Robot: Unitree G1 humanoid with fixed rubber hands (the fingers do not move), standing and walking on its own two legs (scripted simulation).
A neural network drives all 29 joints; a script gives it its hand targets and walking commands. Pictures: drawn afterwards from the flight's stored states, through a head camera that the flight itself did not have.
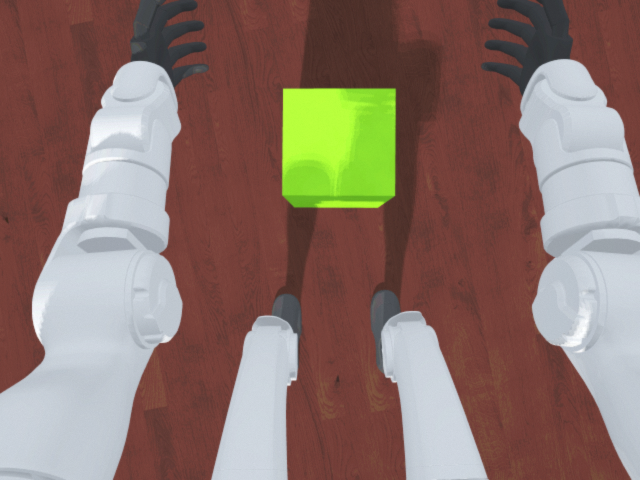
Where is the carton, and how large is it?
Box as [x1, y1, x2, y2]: [282, 89, 395, 207]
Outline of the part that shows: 283,89 282,195 293,206 377,207 394,195 395,89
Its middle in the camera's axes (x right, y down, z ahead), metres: +0.04 -0.18 +0.84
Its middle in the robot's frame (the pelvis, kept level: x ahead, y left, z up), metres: +0.55 -0.01 -0.53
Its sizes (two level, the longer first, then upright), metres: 0.210 0.200 0.250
